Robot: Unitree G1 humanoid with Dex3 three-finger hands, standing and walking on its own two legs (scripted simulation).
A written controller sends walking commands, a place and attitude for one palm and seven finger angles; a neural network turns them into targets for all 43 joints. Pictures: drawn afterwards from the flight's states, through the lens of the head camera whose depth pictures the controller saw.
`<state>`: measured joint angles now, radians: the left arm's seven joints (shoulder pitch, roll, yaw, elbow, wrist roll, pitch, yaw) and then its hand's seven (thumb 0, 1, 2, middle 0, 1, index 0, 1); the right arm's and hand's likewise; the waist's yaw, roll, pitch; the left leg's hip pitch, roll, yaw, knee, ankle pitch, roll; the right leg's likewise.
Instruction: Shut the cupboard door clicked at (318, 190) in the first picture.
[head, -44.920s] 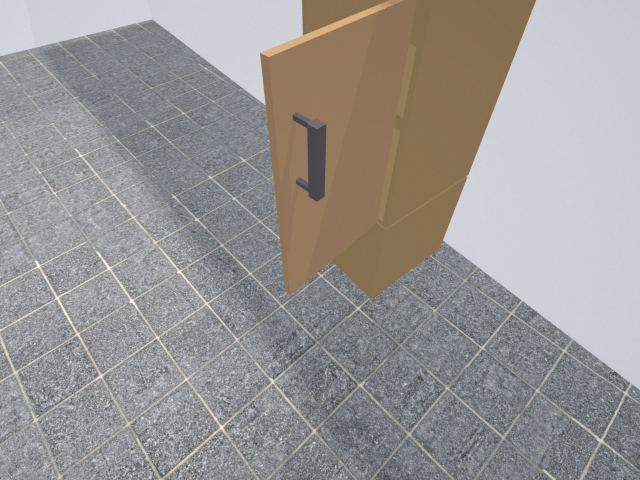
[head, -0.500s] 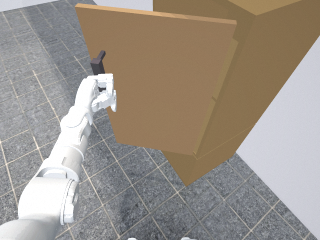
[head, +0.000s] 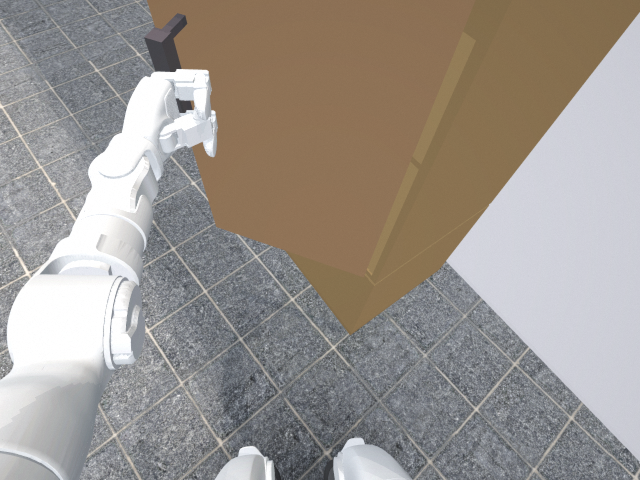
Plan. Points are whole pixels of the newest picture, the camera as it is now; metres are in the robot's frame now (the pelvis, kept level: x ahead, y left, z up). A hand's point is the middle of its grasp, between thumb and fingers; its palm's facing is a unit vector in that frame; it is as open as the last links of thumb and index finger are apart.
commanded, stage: push the door shut along its arc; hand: left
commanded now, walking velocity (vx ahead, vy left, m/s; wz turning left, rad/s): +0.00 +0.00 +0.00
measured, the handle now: (183, 82) +0.60 +0.12 +0.11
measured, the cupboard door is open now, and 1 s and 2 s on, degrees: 34 23 23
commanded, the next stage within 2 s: pull the fist back off the door in 0.62 s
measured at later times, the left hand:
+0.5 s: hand (256, 98) +0.56 +0.03 +0.12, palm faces -0.42 -0.91 -0.01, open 3.1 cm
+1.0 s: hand (278, 91) +0.58 +0.00 +0.11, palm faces +0.02 -1.00 -0.06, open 3.1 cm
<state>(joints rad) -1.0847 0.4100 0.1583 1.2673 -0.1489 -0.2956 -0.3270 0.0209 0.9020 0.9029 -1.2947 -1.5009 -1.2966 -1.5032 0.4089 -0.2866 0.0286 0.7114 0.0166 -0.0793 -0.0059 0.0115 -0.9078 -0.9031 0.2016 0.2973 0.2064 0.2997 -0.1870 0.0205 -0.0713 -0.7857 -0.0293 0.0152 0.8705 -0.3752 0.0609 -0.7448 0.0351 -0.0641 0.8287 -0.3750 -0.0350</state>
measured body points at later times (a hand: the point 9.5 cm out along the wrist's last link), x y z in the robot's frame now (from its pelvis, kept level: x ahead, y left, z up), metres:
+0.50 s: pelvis +0.02 -0.01 -0.01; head +0.15 -0.01 +0.42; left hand +0.57 +0.08 +0.12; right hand -0.03 -0.26 -0.12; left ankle +0.02 +0.08 -0.69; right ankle +0.01 -0.10 -0.69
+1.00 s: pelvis +0.01 -0.02 -0.02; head +0.14 -0.02 +0.41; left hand +0.57 +0.05 +0.12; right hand -0.03 -0.26 -0.13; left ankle +0.02 +0.08 -0.69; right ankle +0.01 -0.10 -0.69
